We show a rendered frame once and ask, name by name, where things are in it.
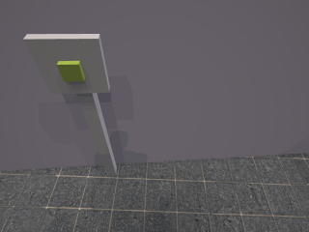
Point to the button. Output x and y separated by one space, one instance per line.
71 71

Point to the panel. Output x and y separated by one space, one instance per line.
47 50

